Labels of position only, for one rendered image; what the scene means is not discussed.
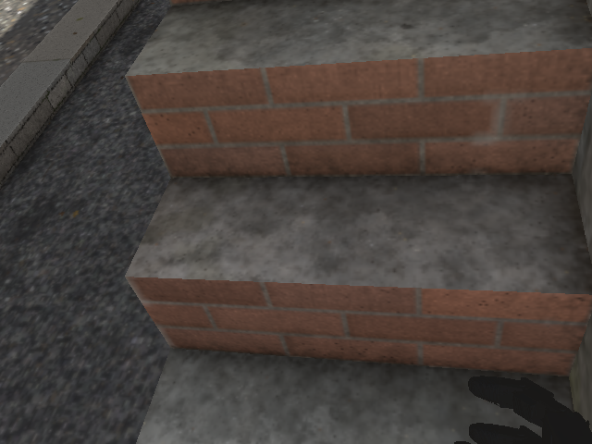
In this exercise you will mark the robot right hand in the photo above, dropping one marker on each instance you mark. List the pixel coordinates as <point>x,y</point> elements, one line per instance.
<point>536,405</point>

